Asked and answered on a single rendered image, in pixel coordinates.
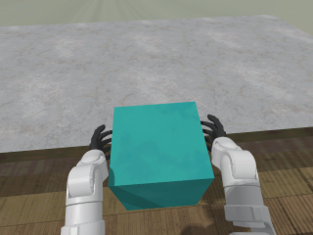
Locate robot left forearm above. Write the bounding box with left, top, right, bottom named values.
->
left=61, top=149, right=109, bottom=235

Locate carton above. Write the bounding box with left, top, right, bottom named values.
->
left=108, top=101, right=215, bottom=211

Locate left robot hand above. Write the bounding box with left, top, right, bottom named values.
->
left=89, top=124, right=112, bottom=161

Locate right robot hand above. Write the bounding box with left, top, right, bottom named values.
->
left=201, top=114, right=226, bottom=152

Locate robot right forearm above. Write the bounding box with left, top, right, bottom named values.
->
left=211, top=137, right=277, bottom=235

